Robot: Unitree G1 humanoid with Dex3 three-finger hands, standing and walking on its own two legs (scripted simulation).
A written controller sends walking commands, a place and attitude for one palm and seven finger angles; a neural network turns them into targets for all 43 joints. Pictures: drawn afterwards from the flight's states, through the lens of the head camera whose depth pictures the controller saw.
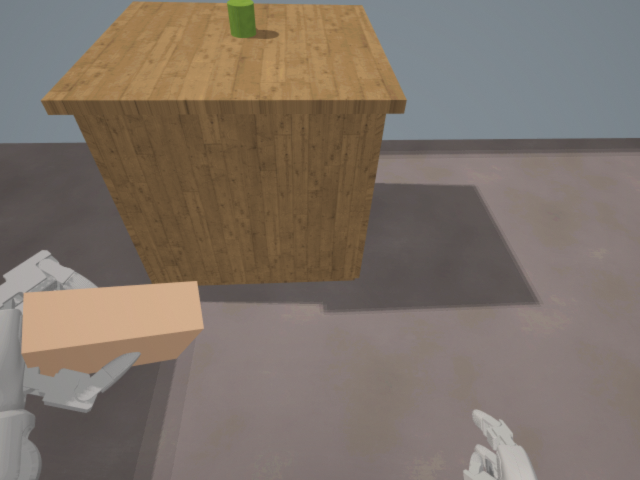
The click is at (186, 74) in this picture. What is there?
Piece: table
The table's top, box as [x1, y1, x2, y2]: [41, 1, 406, 114]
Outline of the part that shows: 41,100 48,114 403,113 406,99 361,5 254,3 256,34 248,38 237,38 230,34 226,3 133,1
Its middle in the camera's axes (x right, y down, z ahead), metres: -0.24 -0.58 +1.16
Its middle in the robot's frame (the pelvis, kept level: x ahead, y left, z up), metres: +1.25 +0.31 +0.04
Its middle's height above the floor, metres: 0.81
